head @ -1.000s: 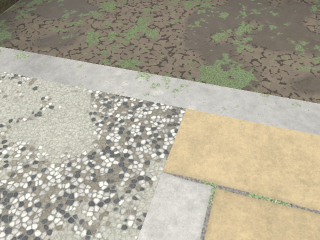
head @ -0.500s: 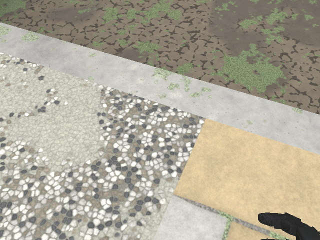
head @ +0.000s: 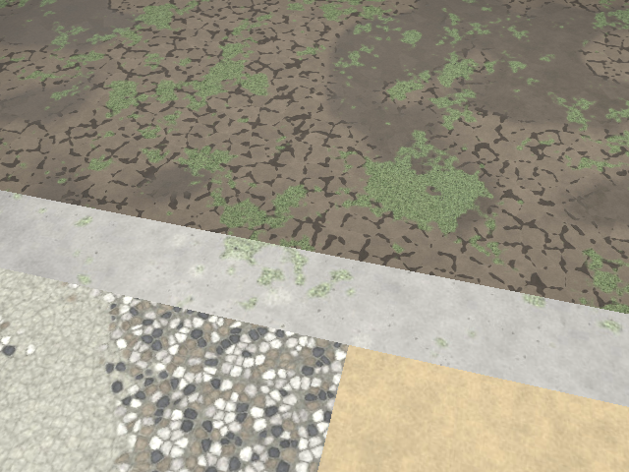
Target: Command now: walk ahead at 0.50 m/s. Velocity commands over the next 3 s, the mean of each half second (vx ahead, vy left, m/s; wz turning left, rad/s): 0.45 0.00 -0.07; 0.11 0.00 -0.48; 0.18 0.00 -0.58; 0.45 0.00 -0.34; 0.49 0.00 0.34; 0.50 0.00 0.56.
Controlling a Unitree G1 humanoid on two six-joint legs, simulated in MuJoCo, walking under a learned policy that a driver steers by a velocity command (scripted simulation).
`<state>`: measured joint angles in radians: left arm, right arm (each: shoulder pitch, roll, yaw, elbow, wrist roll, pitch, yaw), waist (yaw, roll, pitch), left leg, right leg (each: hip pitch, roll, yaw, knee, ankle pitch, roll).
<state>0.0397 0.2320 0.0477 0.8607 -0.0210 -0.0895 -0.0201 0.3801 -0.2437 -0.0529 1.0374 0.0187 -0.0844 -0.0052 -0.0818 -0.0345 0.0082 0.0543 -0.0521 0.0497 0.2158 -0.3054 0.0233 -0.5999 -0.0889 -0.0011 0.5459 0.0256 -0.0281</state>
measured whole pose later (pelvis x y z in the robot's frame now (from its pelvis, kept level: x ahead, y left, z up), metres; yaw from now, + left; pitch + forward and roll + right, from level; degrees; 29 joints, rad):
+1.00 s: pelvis +0.33 -0.03 -0.01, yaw -20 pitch +0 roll +2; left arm 0.24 0.27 0.10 0.76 0.01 0.06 0.03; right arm 0.08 -0.27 -0.08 0.90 0.00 0.04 -0.06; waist 0.01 0.03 0.03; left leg -0.45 0.12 0.17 0.72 -0.36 -0.03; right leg -0.35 -0.03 -0.04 0.68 -0.35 -0.05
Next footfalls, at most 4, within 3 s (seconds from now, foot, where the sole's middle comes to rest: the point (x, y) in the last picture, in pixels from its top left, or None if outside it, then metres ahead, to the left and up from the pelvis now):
0.06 right None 0.22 -0.13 -0.77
0.56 left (269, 469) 0.50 0.09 -0.77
0.96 right None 0.36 -0.14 -0.77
1.44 left None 0.45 0.06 -0.77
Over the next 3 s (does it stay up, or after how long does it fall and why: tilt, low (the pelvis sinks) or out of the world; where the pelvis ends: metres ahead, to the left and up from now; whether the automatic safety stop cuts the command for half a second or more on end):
stays up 0.67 -0.38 -0.01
